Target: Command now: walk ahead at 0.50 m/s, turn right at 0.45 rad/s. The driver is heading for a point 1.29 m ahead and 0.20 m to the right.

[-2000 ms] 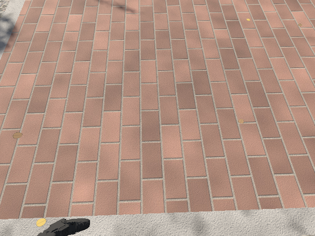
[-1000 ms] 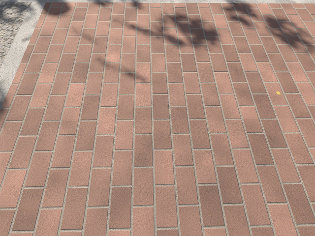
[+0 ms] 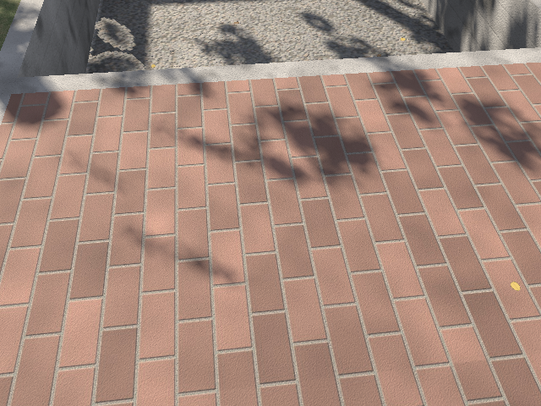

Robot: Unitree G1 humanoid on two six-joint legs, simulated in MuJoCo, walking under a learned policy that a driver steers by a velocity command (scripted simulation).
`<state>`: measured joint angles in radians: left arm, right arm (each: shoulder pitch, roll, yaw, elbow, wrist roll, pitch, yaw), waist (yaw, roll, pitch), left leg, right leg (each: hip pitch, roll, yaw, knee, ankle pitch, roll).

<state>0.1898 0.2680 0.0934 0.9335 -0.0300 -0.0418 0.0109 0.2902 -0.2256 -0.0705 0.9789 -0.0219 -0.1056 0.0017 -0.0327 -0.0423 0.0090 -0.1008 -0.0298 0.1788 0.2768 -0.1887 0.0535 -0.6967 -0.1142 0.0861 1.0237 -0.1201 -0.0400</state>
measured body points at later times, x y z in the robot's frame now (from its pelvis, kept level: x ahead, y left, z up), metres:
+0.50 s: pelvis +0.28 -0.08 +0.00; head +0.31 -0.10 +0.45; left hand +0.42 +0.16 -0.12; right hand +0.37 -0.39 -0.11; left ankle +0.38 +0.08 -0.67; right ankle +0.27 -0.15 -0.75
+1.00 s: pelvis +0.59 -0.11 +0.00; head +0.61 -0.11 +0.45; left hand +0.79 +0.11 -0.12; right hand +0.55 -0.38 -0.13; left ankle +0.63 -0.03 -0.75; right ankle +0.55 -0.26 -0.67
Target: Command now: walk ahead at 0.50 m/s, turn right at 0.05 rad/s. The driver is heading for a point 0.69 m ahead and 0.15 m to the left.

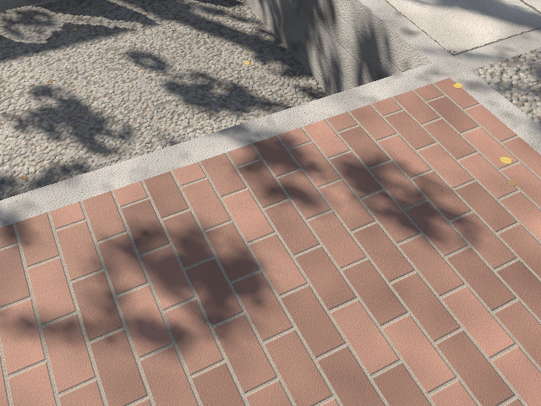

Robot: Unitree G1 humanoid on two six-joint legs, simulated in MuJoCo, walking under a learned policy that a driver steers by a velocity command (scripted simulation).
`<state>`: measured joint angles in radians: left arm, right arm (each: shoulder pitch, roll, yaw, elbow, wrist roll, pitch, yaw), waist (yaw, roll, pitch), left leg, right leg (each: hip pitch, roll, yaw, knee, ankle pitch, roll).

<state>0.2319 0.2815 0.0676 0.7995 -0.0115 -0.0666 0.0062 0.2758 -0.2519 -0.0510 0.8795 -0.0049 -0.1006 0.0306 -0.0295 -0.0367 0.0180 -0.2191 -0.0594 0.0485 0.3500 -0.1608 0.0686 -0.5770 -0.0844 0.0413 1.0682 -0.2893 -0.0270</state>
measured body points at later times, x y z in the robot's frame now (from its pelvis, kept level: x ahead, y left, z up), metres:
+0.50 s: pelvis +0.28 -0.07 +0.00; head +0.31 -0.08 +0.45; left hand +0.37 +0.21 -0.11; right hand +0.38 -0.34 -0.13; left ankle +0.26 +0.09 -0.66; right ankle +0.31 -0.15 -0.74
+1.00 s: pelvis +0.55 +0.03 -0.01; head +0.59 +0.05 +0.44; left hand +0.56 +0.32 -0.13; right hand +0.76 -0.20 -0.12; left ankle +0.58 +0.10 -0.74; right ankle +0.50 -0.16 -0.64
